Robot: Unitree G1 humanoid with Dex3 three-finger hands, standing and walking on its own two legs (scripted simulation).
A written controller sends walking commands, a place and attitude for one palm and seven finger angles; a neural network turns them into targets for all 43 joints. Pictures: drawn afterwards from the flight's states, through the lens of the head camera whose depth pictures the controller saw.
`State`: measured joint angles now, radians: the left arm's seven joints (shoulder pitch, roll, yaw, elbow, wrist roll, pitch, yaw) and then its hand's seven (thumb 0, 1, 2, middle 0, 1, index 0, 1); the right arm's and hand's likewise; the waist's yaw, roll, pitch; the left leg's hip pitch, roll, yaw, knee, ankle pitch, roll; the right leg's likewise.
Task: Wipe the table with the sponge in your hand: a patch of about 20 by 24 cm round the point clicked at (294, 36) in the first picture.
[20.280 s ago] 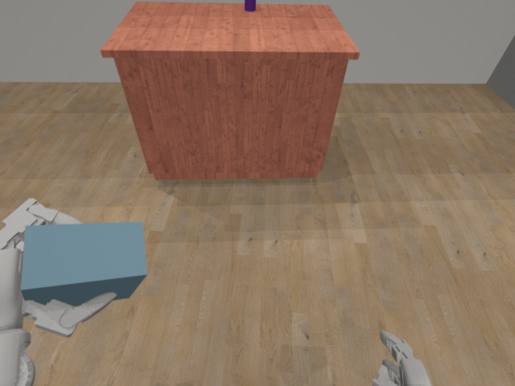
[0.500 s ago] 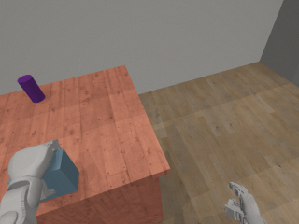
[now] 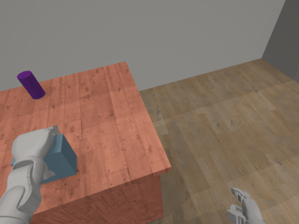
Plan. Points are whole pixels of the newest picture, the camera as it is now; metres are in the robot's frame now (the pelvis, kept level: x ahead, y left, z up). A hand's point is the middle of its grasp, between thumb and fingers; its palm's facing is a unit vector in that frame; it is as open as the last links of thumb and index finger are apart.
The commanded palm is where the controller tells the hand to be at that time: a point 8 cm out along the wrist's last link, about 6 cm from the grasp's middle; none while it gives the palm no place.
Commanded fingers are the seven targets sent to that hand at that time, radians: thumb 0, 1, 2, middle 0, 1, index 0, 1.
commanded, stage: wipe forward along the first lane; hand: left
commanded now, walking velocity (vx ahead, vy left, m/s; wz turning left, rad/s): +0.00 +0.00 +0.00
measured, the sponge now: (51, 163) +0.24 +0.33 +0.02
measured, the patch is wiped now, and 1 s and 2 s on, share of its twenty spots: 0.25 0.35 0.45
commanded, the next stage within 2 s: slide across to the middle lane in 1.14 s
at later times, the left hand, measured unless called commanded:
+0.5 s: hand (47, 138) +0.30 +0.35 +0.06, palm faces -0.10 -0.01 -1.00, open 10.5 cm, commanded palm +0.29 +0.35 +0.10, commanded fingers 0.00 0.10 1.30 -1.20 -1.60 -1.20 -1.60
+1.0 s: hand (49, 126) +0.35 +0.37 +0.06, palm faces -0.11 -0.01 -0.99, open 10.5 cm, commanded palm +0.33 +0.37 +0.10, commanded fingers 0.00 0.10 1.30 -1.20 -1.60 -1.20 -1.60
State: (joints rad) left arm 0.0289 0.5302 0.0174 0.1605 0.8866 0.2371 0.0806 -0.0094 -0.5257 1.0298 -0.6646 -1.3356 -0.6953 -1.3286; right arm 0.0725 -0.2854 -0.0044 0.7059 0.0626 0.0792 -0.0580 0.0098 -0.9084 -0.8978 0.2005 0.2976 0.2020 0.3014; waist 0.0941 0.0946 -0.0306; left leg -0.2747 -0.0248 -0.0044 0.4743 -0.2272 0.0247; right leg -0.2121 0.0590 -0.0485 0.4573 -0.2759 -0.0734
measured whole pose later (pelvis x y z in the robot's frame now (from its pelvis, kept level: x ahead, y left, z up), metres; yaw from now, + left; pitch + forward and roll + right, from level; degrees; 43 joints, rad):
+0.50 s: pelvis +0.00 +0.00 +0.00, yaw +0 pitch +5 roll +0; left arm -0.19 0.59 0.04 0.43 0.91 0.16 0.07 0.00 -0.53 1.03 -0.67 -1.33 -0.70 -1.33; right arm 0.14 -0.31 -0.02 0.71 0.08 0.11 -0.05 0.01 -0.91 -0.90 0.20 0.30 0.20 0.30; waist 0.06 0.08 -0.05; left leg -0.36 -0.02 -0.01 0.52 -0.24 0.03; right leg -0.28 0.06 -0.06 0.48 -0.28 -0.07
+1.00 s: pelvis +0.01 +0.01 +0.00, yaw +0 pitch +8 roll -1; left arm -0.37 0.61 0.05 0.65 0.95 0.08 0.09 0.00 -0.53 1.03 -0.67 -1.33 -0.70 -1.33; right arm 0.18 -0.31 -0.02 0.72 0.08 0.14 -0.02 0.01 -0.91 -0.90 0.20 0.30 0.20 0.30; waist 0.04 0.07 -0.08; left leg -0.41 -0.03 -0.01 0.53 -0.25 0.04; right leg -0.33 0.06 -0.05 0.48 -0.29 -0.06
